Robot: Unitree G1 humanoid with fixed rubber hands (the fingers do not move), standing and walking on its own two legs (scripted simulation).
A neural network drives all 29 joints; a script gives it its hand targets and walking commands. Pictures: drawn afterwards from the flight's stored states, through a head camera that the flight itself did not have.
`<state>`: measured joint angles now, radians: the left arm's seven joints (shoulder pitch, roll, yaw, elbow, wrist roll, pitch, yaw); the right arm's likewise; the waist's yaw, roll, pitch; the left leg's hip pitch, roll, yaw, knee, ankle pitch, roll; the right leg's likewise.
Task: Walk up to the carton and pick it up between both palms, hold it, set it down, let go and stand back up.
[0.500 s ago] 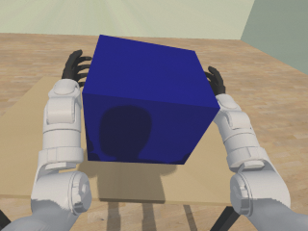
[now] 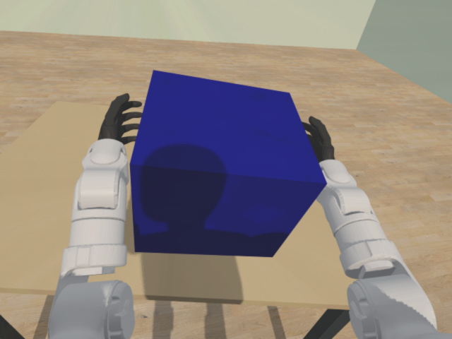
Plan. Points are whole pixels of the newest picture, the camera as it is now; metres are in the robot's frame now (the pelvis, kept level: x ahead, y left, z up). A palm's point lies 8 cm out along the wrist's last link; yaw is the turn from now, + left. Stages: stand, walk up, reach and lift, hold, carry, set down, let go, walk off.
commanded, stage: set down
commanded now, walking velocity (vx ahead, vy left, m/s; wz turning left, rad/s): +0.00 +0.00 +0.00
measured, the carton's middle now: (216, 168) +0.40 +0.02 +0.14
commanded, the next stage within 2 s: none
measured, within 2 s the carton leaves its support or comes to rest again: rests again in 1.98 s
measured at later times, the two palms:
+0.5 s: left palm (110, 151) +0.38 +0.20 +0.18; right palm (309, 167) +0.39 -0.16 +0.16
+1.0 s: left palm (109, 163) +0.38 +0.21 +0.15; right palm (298, 171) +0.41 -0.15 +0.13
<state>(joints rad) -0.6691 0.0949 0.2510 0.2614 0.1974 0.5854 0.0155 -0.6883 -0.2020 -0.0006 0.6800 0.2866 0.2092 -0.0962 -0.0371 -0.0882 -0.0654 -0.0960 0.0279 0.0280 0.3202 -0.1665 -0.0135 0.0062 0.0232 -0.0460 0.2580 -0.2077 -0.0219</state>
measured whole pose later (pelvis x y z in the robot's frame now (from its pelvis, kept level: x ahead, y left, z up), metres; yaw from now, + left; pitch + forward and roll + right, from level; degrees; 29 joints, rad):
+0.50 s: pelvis +0.00 -0.01 +0.00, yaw +1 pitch -1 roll +0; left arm -0.71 0.09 0.29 0.41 0.20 0.47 0.00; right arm -0.70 -0.14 -0.12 0.80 0.13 0.11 -0.04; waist -0.01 -0.10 -0.07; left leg -0.14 0.03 0.01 0.31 -0.14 -0.03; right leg -0.04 0.03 -0.07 0.26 -0.20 -0.03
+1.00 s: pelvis +0.00 -0.01 +0.00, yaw +1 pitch +2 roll +0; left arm -0.74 0.09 0.31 0.59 0.19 0.34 0.01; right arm -0.75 -0.12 -0.22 0.94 0.00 0.02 -0.01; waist 0.04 -0.09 -0.08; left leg -0.20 0.03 0.00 0.29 -0.13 -0.03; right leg -0.10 0.03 -0.07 0.26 -0.19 -0.04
